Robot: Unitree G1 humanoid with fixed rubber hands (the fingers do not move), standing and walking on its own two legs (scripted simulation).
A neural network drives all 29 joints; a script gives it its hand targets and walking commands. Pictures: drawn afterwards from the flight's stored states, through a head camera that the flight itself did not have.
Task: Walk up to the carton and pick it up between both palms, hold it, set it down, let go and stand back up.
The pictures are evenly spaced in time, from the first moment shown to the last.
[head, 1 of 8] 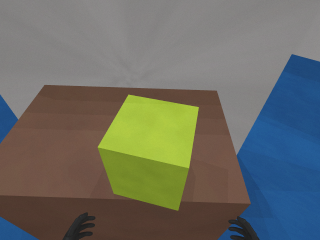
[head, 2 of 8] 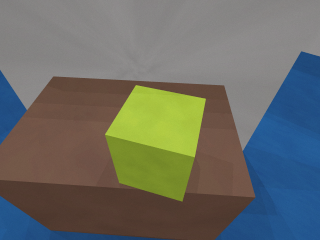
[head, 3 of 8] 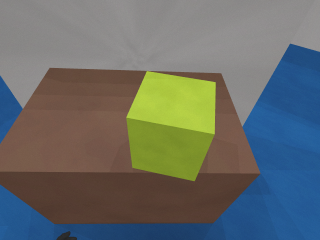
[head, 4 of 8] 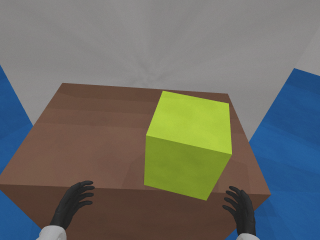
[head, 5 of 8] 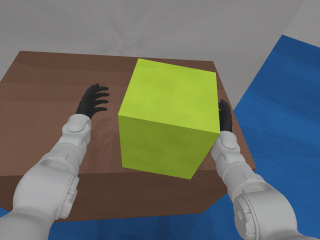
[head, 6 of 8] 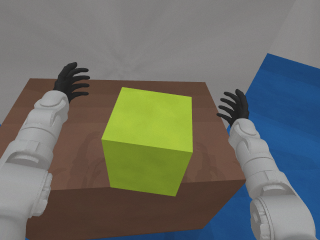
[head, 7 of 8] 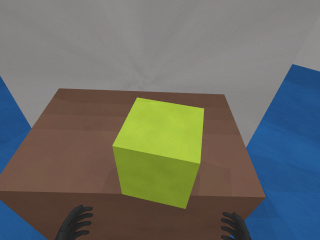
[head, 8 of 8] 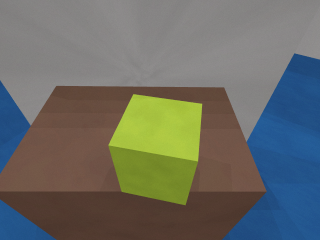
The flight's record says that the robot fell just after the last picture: no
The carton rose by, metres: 0.00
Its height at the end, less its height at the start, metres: +0.00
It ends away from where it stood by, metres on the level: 0.05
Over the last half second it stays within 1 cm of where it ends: yes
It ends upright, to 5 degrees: yes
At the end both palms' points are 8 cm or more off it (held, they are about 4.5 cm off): yes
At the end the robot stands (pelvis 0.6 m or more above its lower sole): yes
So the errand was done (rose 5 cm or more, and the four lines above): no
